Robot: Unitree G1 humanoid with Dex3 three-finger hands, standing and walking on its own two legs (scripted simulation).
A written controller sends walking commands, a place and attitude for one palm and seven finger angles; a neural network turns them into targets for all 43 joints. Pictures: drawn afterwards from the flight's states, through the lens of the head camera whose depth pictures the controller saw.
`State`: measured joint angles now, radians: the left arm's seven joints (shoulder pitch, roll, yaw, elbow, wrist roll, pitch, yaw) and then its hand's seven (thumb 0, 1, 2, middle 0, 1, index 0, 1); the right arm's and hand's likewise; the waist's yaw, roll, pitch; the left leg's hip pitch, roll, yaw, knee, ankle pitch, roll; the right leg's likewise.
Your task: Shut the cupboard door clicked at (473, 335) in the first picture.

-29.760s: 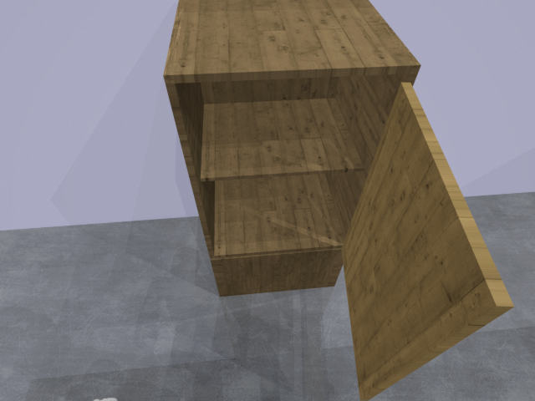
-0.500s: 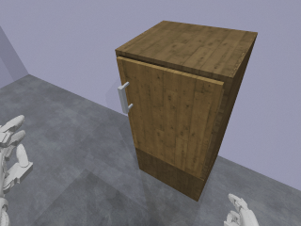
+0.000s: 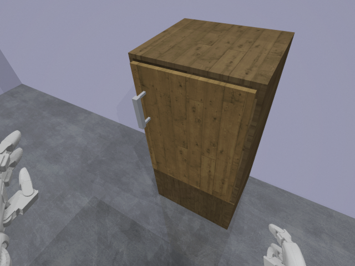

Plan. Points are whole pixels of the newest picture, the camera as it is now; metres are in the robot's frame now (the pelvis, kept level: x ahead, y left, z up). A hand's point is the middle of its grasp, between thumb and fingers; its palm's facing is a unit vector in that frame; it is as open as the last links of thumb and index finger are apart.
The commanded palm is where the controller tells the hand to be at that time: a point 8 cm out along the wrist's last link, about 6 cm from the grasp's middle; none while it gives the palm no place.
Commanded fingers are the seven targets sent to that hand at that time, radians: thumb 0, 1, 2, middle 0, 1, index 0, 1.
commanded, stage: step back with the hand held close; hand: left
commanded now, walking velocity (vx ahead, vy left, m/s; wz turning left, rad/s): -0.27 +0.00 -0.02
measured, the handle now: (142, 110) +0.65 +0.20 -0.02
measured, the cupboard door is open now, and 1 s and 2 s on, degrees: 1 1 1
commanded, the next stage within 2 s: stop stepping back and stand still in 1.36 s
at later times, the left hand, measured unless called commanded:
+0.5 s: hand (0, 222) +0.14 +0.30 +0.16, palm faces +0.41 -0.77 -0.48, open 7.4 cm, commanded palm +0.09 +0.33 +0.17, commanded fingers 0.00 0.90 0.90 -0.20 -0.30 -0.20 -0.30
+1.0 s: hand out of the picture +0.08 +0.29 +0.16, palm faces +0.49 -0.72 -0.49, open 7.4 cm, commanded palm +0.01 +0.32 +0.17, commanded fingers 0.00 0.90 0.90 -0.20 -0.30 -0.20 -0.30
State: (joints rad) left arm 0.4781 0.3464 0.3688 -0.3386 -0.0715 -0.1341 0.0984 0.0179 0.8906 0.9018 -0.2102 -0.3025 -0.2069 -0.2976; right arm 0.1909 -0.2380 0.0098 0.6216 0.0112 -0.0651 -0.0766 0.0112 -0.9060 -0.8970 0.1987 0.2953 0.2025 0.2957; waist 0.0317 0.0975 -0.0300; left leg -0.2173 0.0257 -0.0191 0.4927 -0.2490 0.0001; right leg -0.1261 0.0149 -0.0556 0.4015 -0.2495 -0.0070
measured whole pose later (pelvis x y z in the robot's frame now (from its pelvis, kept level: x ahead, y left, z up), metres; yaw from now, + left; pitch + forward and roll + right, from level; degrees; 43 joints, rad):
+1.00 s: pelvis -0.11 +0.02 -0.03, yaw +4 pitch +0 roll -2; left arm 0.53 0.44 0.48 -0.51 -0.02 -0.27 0.15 0.02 0.89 0.90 -0.21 -0.30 -0.21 -0.30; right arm 0.23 -0.22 -0.01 0.60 0.00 -0.09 -0.08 0.01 -0.90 -0.90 0.20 0.30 0.20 0.30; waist -0.02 0.02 0.02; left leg -0.54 0.03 0.01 0.73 -0.30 0.04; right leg -0.44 0.04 0.02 0.66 -0.22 0.01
